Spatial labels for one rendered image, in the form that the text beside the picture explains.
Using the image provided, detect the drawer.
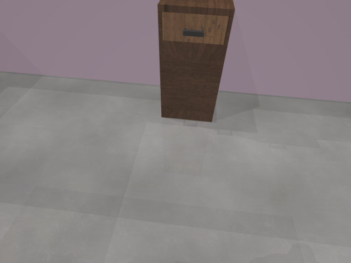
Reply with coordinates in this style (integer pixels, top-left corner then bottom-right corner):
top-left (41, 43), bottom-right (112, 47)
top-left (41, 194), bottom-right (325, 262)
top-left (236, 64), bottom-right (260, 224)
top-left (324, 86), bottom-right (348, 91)
top-left (162, 12), bottom-right (229, 45)

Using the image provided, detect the handle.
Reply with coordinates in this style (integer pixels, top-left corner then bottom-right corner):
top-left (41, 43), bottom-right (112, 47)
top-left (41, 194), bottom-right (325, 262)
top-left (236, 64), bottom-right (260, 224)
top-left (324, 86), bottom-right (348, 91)
top-left (183, 28), bottom-right (204, 37)

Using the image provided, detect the cabinet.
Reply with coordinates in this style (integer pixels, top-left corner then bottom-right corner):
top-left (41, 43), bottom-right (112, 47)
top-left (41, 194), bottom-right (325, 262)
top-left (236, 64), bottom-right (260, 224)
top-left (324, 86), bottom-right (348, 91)
top-left (157, 0), bottom-right (235, 122)

